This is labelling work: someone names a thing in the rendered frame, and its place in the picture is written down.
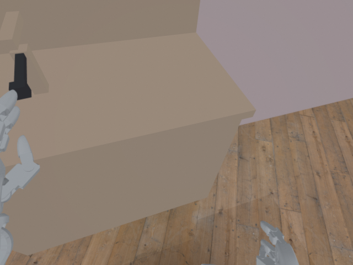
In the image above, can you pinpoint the robot left hand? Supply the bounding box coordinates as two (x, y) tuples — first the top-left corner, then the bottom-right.
(0, 90), (40, 213)

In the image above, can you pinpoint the tap lever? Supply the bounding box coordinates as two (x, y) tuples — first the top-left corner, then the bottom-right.
(9, 53), (31, 100)

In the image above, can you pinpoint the robot right hand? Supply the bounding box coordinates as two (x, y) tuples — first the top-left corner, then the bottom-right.
(256, 221), (299, 265)

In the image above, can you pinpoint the left robot forearm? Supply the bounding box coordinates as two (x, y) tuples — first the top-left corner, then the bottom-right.
(0, 213), (13, 265)

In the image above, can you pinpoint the counter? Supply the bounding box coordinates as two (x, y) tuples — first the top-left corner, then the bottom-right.
(0, 0), (256, 256)

